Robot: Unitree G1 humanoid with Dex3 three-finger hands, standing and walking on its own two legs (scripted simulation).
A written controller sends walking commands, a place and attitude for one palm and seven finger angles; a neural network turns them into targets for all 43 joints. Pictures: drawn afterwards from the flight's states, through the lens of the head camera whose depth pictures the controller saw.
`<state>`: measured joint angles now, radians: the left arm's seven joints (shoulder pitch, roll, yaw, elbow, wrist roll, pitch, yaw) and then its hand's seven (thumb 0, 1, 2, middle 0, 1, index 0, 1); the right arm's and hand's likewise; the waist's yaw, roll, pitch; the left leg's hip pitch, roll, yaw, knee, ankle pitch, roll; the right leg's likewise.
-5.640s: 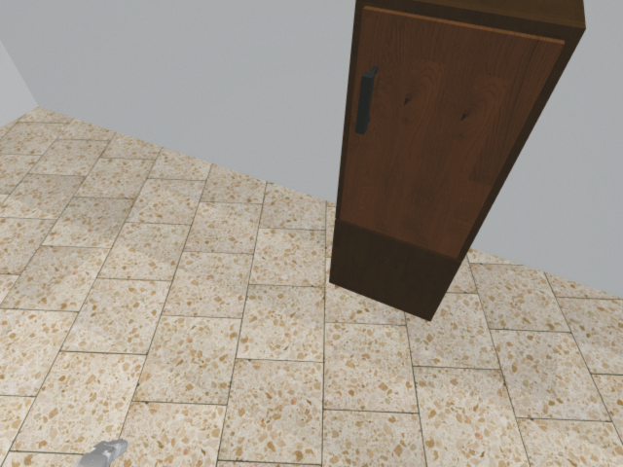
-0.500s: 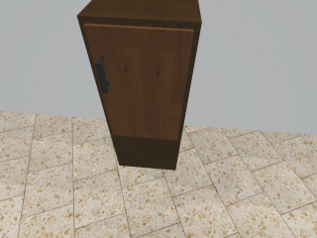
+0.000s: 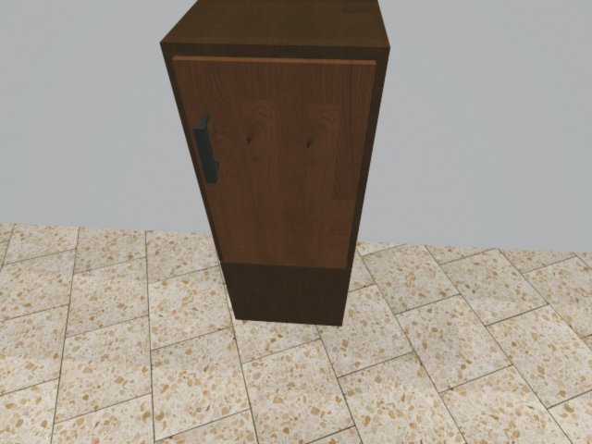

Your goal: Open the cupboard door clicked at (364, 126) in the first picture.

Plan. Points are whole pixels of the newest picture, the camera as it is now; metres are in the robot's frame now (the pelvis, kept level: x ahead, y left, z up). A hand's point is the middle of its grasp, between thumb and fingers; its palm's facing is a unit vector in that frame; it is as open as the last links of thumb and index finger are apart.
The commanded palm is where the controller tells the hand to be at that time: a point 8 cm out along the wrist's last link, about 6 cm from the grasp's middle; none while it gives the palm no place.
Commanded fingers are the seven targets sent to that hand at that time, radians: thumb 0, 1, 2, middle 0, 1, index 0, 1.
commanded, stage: look again from close up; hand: left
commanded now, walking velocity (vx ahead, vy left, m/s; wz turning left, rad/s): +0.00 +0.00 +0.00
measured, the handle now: (208, 149) +0.64 +0.22 +0.05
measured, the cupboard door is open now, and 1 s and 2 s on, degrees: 0 0 0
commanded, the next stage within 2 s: shuffle to correct the standing spot in 0.10 s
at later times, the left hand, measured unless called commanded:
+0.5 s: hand out of the picture +0.00 +0.15 -0.18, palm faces +0.06 -0.98 -0.17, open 7.4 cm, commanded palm none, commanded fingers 0.00 0.90 0.90 -0.20 -0.30 -0.20 -0.30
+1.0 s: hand (179, 438) +0.17 +0.20 -0.17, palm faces +0.04 -0.97 -0.24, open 7.3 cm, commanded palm none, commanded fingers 0.00 0.90 0.90 -0.20 -0.30 -0.20 -0.30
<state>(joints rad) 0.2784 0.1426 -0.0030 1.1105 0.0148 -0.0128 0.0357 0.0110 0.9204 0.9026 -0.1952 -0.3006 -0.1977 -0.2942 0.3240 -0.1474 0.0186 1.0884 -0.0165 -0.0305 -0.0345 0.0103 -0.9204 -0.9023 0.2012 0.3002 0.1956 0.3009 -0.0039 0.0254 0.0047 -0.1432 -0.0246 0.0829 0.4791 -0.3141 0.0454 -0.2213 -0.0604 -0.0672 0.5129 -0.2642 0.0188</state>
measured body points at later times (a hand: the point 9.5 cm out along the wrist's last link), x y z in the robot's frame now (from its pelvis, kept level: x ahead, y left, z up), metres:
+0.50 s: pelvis +0.03 -0.01 -0.01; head +0.04 -0.02 +0.44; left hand +0.00 +0.20 -0.16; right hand +0.00 -0.23 -0.17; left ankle -0.03 +0.08 -0.73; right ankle +0.01 -0.13 -0.74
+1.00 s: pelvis +0.11 +0.01 +0.00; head +0.14 +0.01 +0.45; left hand +0.17 +0.25 -0.15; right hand +0.10 -0.19 -0.16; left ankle +0.07 +0.11 -0.74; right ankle +0.14 -0.09 -0.71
